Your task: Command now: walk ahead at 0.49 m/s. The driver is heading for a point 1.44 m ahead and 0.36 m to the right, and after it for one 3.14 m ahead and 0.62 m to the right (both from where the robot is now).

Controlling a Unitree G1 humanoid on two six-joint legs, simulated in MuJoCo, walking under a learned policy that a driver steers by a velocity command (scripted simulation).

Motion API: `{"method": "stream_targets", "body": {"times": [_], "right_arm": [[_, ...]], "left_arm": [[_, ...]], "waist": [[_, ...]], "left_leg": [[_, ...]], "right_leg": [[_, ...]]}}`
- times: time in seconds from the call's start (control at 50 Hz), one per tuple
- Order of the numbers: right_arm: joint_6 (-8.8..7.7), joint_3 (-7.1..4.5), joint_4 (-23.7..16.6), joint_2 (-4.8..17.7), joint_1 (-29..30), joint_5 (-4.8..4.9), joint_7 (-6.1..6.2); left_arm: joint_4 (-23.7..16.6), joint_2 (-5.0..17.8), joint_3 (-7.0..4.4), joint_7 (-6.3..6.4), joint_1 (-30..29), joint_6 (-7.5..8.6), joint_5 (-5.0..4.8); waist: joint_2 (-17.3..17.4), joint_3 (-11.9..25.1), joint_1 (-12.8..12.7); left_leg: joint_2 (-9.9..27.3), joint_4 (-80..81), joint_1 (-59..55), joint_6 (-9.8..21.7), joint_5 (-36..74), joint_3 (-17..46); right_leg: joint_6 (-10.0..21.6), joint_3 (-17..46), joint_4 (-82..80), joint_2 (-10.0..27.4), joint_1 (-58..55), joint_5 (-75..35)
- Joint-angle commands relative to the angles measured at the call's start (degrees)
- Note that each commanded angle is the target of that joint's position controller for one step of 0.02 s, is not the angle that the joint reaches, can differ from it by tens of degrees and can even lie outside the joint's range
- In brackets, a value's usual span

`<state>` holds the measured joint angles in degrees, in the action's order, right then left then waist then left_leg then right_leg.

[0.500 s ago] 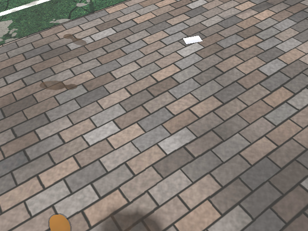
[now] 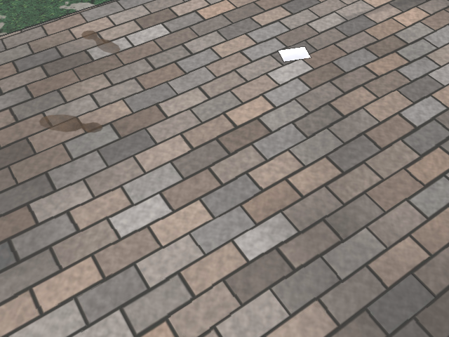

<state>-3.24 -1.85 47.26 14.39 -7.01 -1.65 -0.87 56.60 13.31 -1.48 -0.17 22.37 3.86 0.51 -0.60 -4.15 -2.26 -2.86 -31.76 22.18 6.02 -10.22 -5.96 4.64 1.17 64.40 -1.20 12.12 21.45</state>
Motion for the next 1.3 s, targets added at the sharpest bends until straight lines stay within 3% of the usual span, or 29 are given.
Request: {"method": "stream_targets", "body": {"times": [0.02, 0.1, 0.24, 0.34, 0.4, 0.44, 0.46, 0.48, 0.5, 0.52, 0.54, 0.56, 0.58, 0.64, 0.68, 0.78, 0.86, 0.9, 0.92, 0.94, 0.96, 0.98, 1.0, 1.02, 1.08, 1.14, 1.2, 1.24, 1.3], "right_arm": [[-1.13, -1.48, 1.4, 4.74, -7.74, 0.65, 0.26], [-2.75, -1.32, 4.5, 4.68, -11.42, 1.09, 0.26], [-2.64, -0.91, 8.07, 4.75, -18.44, 1.33, 0.44], [-2.19, -0.72, 10.68, 5.1, -23.19, 0.57, 1.25], [-1.87, -0.92, 11.27, 6.07, -21.62, 0.13, 1.87], [-1.6, -1.12, 11.4, 6.92, -19.89, 0.1, 1.87], [-1.65, -0.86, 10.81, 6.4, -19.11, 0.56, 1.77], [-1.88, 0.27, 8.42, 1.96, -21.55, 2.35, 1.23], [-1.82, -0.61, 9.31, 3.1, -24.55, 2.41, 1.13], [-1.58, -1.48, 8.5, 5.88, -19.78, 1.22, 1.34], [-1.92, -1.25, 7.46, 4.74, -15.89, 0.94, 1.04], [-1.78, -1.18, 7.41, 3.37, -14.56, 0.9, 0.84], [-1.06, -1.21, 7.41, 2.8, -14.58, -0.03, 0.67], [0.76, -0.97, 8.52, 0.23, -16.94, -0.58, 0.32], [1.26, -0.98, 7.92, 0.17, -14.7, -0.35, 0.41], [1.3, 0.12, 6.1, -0.65, -5.53, 0.53, 0.94], [0.96, 0.11, 6.84, 0.46, -4.64, 0.44, 2.07], [0.25, -0.07, 8.69, 0.46, -8.29, 0.18, 2.53], [-0.59, -0.34, 9.77, 1.69, -11.2, -0.09, 2.77], [-1.35, -1.14, 10.57, 5.82, -15.03, -0.48, 2.93], [-0.62, -0.9, 10.83, 5.38, -15.02, 0.53, 2.91], [-0.06, -0.12, 10.43, 2.49, -14.65, 1.21, 2.58], [0.23, 0.15, 10.2, 2.21, -11.94, 0.96, 2.61], [0.64, 0.48, 9.99, 1.74, -9.41, 0.53, 2.94], [1.37, 0.91, 9.97, 0.96, -4.99, 0.39, 3.71], [1.73, 0.72, 10.93, 1.58, -5.29, 0.92, 3.45], [2.75, 0.18, 11.72, 1.9, -5.9, 1.62, 3.04], [3.47, -0.03, 12.16, 0.84, -6.87, 1.83, 2.72], [3.18, 0.14, 13.87, -0.32, -9.53, 1.11, 2.54]], "left_arm": [[-4.29, 5.45, -1.32, -0.49, -0.67, 0.53, 0.92], [-4.17, 3.17, -0.93, -1.72, -1.61, -1.55, 1.67], [-9.66, 2.34, -0.14, -2.13, -18.93, -1.49, 1.16], [-12.2, 2.64, 0.18, -1.84, -26.33, -1.09, 0.98], [-12.17, 3.61, -0.3, -1.48, -24.27, -0.43, 0.95], [-8.19, 5.44, -1.46, -0.54, -12.0, 0.27, 1.11], [-5.07, 7.76, -2.49, 0.14, -1.78, 0.83, 2.09], [-3.95, 13.8, -4.15, 0.86, 6.31, 0.92, 3.55], [-3.63, 14.06, -4.46, 0.13, 5.16, 0.04, 1.86], [-4.32, 11.47, -4.01, -0.21, -1.31, -0.25, 0.17], [-5.02, 7.6, -3.07, -0.42, -5.89, 0.05, -0.06], [-4.86, 5.07, -2.4, -0.45, -8.08, 0.43, 0.23], [-4.06, 3.48, -1.84, -0.17, -8.56, 0.9, 0.14], [-1.44, 3.45, -1.44, -0.13, -5.02, 2.52, 0.19], [-0.57, 4.77, -1.48, -0.14, -4.33, 2.73, 0.26], [1.26, 4.22, -0.57, 0.38, -1.86, 1.53, 0.3], [2.98, 3.9, -0.34, 1.16, -0.3, 0.51, 0.54], [3.43, 3.6, -0.27, 1.66, -1.44, 0.0, 0.23], [3.8, 3.46, -0.25, 1.74, -0.51, 0.0, 0.16], [3.37, 2.25, 0.06, 1.91, 2.91, 0.17, 0.18], [6.03, -2.45, 0.94, 1.94, 10.9, -0.97, -1.52], [6.23, 1.03, 0.11, 2.35, 7.19, -2.36, -0.99], [5.11, 2.01, -0.43, 2.29, 2.5, -3.04, -0.11], [4.9, 1.08, -0.4, 2.07, -0.2, -3.63, 0.56], [6.4, -1.94, 0.33, 1.98, 0.55, -4.86, 0.7], [8.05, -2.03, 0.55, 2.56, 1.38, -5.38, 0.23], [7.99, -0.81, 0.86, 2.64, -0.05, -5.16, 1.19], [7.84, 0.25, 0.92, 2.43, -1.73, -4.47, 0.71], [7.79, -0.59, 1.21, 2.66, -2.73, -3.17, 0.2]], "waist": [[2.9, 2.81, 1.99], [3.53, 1.85, 0.05], [3.24, -1.55, 3.74], [3.81, -2.12, 5.95], [4.4, -0.98, 3.62], [4.44, 5.44, -1.71], [3.2, 10.95, -5.77], [-6.17, 19.18, -6.23], [-10.87, 23.28, -4.12], [-4.23, 14.07, -1.78], [-1.77, 7.35, -0.64], [-0.61, 3.59, 1.26], [-1.47, 1.45, 2.93], [-1.36, 2.7, 5.24], [-2.54, 2.87, 5.68], [-5.08, 3.69, 2.78], [-5.18, 3.46, 1.87], [-3.7, 3.11, 3.69], [-0.52, 4.35, 4.7], [4.88, 9.03, 3.37], [12.5, 14.95, 1.75], [10.29, 13.97, 3.96], [8.5, 9.34, 3.54], [6.17, 7.2, 2.65], [6.64, 4.83, -0.22], [5.8, 6.07, -0.14], [3.9, 1.89, 0.62], [-0.91, -2.93, 2.39], [-3.09, -0.5, 3.71]], "left_leg": [[17.23, 20.89, -15.17, 7.37, 1.16, 23.02], [14.46, 24.43, -11.85, 6.96, 9.32, 15.36], [11.44, 25.66, -16.72, 4.66, 18.61, 9.0], [13.83, 22.77, -26.33, 4.85, 26.3, 8.81], [15.23, 16.98, -30.1, 4.18, 39.75, 8.0], [13.74, 2.91, -29.01, 2.6, 50.67, 6.28], [11.77, -9.41, -20.46, 1.59, 41.43, 4.86], [5.39, -30.17, -2.65, -0.78, 15.36, 1.23], [-2.57, -43.82, 9.13, -1.2, -19.64, 5.86], [1.83, -45.46, 13.6, -0.51, -15.27, 9.9], [4.02, -42.81, 13.85, -0.47, -10.91, 9.57], [6.06, -38.85, 11.74, -0.56, -8.4, 9.14], [6.99, -35.84, 8.84, -1.41, -7.5, 8.86], [5.77, -32.52, 3.84, -3.68, -6.81, 6.98], [5.48, -27.68, 4.84, -4.52, -3.54, 5.67], [4.29, -10.45, 1.13, -4.82, 5.73, 2.23], [3.62, -3.94, -1.26, -3.36, 3.24, 2.96], [3.23, 4.63, -6.46, -2.12, 5.47, 3.31], [5.46, 10.4, -12.68, -1.62, 17.56, 5.87], [14.24, 6.18, -22.26, 0.08, 43.28, 12.93], [23.39, 5.41, -26.66, 9.94, 54.74, 21.57], [24.69, 9.15, -23.06, 12.81, 45.04, 25.41], [22.85, 12.16, -18.4, 12.31, 34.96, 24.31], [20.8, 14.6, -14.54, 10.59, 25.83, 22.45], [15.16, 17.92, -7.47, 5.13, 13.8, 15.85], [13.53, 17.8, -7.08, 3.44, 4.15, 14.46], [11.08, 19.36, -1.1, -1.67, -15.98, 14.54], [7.99, 18.65, -5.11, -3.32, -12.39, 11.83], [7.64, 13.85, -13.12, -2.87, -2.15, 10.6]], "right_leg": [[0.65, 2.51, 4.45, 5.81, 18.47, -4.68], [-1.22, 0.14, -0.79, 7.0, 17.94, -7.87], [-3.66, -4.17, -20.15, 6.94, 24.55, -21.94], [-1.9, -5.61, -28.89, 4.58, 24.86, -21.37], [0.68, -6.24, -32.55, 2.15, 19.41, -14.78], [3.19, -7.55, -36.71, -1.49, 4.37, -12.84], [5.38, -3.69, -37.92, 2.18, -10.5, -14.34], [10.6, 18.07, -39.18, 18.6, -27.66, -8.27], [15.87, 38.73, -46.58, 25.99, -31.86, -10.26], [14.14, 30.79, -47.64, 23.14, -24.27, -7.71], [12.69, 23.42, -49.98, 20.94, -15.8, -9.15], [10.3, 18.02, -52.34, 17.99, -9.53, -11.81], [8.75, 13.66, -53.15, 15.96, -4.86, -20.59], [8.48, 4.84, -51.52, 14.07, -1.63, -48.83], [7.9, 0.94, -51.06, 12.43, -1.77, -55.2], [5.5, -3.32, -49.42, 9.7, -3.73, -56.46], [5.51, -0.84, -45.01, 12.13, -7.91, -53.7], [4.09, 0.24, -39.84, 11.84, -8.22, -49.1], [2.02, -0.1, -35.34, 9.84, -6.65, -42.43], [0.15, -1.7, -29.05, 6.82, -1.96, -25.26], [-1.31, -4.02, -21.49, 0.65, 1.72, 4.23], [-1.46, -1.89, -16.95, -0.37, 3.85, 16.32], [-1.83, -0.52, -14.36, -0.39, 5.76, 17.41], [-2.39, 0.45, -14.07, 0.42, 5.57, 14.8], [-4.08, -0.34, -22.41, 1.5, 0.27, 7.11], [-4.48, -1.85, -30.82, 1.12, -3.53, 0.15], [-3.42, 1.04, -42.39, 3.96, -6.83, -8.76], [-2.48, 3.78, -44.86, 5.42, 3.53, -1.11], [-2.48, 4.97, -48.3, 6.39, 5.65, -2.57]]}}
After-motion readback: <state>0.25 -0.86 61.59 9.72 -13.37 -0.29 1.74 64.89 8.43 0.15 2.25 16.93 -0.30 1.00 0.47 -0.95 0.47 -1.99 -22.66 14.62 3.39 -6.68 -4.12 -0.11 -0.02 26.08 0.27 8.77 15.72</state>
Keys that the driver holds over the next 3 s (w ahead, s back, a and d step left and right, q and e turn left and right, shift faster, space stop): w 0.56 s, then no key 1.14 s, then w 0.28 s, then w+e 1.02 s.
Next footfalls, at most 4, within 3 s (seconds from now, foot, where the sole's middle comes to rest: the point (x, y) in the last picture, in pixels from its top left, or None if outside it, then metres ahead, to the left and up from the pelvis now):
0.46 right None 0.43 -0.10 -0.76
0.92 left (216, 286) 0.60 0.07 -0.76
1.20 right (285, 315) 0.52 -0.13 -0.76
2.48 right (263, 192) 0.95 -0.07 -0.76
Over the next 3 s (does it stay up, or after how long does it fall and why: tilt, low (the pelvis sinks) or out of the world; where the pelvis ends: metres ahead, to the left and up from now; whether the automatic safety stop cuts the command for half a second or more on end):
stays up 1.10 -0.07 0.00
